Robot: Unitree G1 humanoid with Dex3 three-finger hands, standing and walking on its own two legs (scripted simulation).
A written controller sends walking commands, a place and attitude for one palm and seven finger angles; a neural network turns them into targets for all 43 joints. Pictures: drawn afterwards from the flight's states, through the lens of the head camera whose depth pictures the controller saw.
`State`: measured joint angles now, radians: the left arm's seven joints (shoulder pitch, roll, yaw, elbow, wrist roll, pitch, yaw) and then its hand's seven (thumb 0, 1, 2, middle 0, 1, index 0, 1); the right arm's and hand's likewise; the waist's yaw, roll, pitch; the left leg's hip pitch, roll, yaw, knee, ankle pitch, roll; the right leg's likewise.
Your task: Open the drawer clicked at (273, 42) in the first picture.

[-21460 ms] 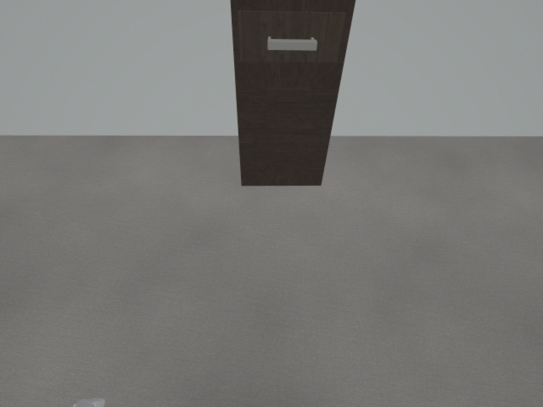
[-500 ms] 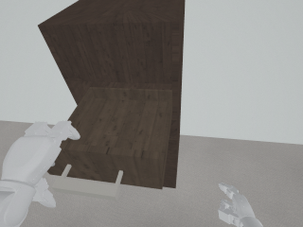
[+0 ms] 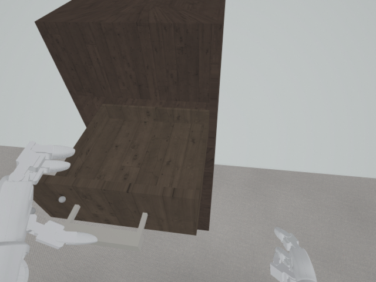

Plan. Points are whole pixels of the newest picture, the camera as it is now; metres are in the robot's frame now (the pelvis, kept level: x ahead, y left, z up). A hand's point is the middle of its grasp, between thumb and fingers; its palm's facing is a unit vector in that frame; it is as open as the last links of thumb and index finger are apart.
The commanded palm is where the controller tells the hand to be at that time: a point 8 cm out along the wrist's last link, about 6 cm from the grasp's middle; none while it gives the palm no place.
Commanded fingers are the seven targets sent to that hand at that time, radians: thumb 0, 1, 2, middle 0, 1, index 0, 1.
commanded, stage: draw the hand back to the body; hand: left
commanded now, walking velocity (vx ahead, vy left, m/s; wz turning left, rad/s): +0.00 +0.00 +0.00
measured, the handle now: (104, 224) +0.22 +0.22 +0.00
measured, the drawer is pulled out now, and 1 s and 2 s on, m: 0.30 0.30 0.30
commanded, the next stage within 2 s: step back with the hand held close in 0.84 s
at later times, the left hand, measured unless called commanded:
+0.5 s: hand (51, 199) +0.18 +0.23 +0.18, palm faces +0.39 -0.83 -0.40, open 9.8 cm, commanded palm +0.13 +0.28 +0.20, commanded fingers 0.00 0.69 0.81 -0.22 -0.44 -0.22 -0.44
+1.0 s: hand (54, 204) +0.17 +0.22 +0.19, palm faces +0.42 -0.81 -0.42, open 7.4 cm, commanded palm +0.12 +0.26 +0.20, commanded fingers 0.00 0.90 0.90 -0.20 -0.30 -0.20 -0.30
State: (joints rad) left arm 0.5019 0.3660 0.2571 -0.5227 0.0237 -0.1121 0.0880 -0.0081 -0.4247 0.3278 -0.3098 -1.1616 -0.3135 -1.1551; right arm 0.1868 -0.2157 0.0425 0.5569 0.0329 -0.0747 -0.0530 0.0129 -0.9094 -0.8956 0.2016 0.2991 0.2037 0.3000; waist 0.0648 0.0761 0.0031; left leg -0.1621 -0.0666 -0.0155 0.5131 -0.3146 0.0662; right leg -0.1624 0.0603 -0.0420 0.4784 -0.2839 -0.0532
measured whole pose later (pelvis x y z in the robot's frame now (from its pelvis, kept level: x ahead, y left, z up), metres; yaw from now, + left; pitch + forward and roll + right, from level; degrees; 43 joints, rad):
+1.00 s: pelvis -0.01 -0.02 +0.00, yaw +1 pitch -3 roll -1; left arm 0.53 0.35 0.34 -0.49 -0.08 -0.15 0.10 0.01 0.88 0.89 -0.21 -0.31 -0.21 -0.30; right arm 0.19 -0.22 0.01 0.62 0.04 -0.09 -0.05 0.01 -0.91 -0.90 0.20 0.30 0.21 0.30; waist 0.05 0.08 -0.01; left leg -0.14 -0.04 -0.04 0.48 -0.29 0.03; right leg -0.12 0.09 -0.06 0.41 -0.24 -0.09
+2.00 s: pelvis -0.11 +0.00 -0.01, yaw +0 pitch +2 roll -1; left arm 0.60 0.44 0.48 -0.69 -0.04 -0.23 0.15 0.01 0.89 0.90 -0.21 -0.30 -0.21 -0.30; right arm 0.19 -0.16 -0.01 0.61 -0.01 -0.11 -0.03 0.01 -0.91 -0.90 0.20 0.30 0.21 0.30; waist 0.01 -0.04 0.03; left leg -0.39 0.02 0.03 0.60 -0.25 0.02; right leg -0.37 0.01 -0.02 0.72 -0.38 0.01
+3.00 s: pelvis -0.30 -0.06 -0.01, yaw +2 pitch -2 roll +0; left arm 0.59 0.40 0.39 -0.60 -0.02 -0.21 0.15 0.01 0.89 0.90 -0.21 -0.30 -0.21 -0.30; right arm 0.26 -0.19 0.02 0.65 0.01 -0.09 -0.04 0.01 -0.91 -0.90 0.20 0.30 0.21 0.30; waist -0.02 0.00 0.00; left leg -0.31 0.01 -0.01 0.67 -0.36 0.02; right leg -0.28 0.04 -0.09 0.57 -0.25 -0.06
